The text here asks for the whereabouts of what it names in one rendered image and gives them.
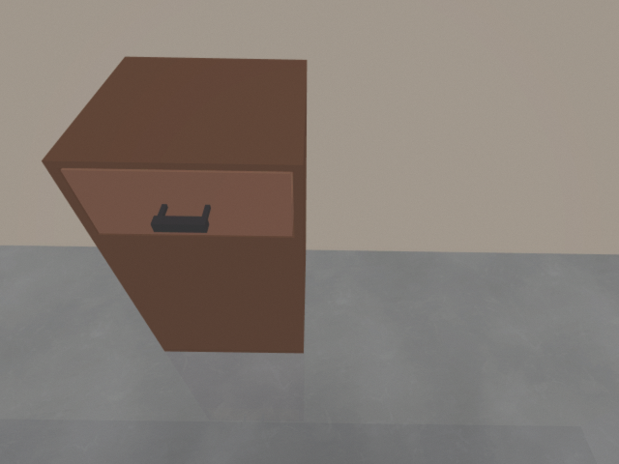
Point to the cabinet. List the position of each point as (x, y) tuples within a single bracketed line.
[(201, 293)]

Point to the drawer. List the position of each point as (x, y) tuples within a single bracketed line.
[(243, 203)]

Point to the handle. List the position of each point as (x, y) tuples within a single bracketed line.
[(163, 223)]

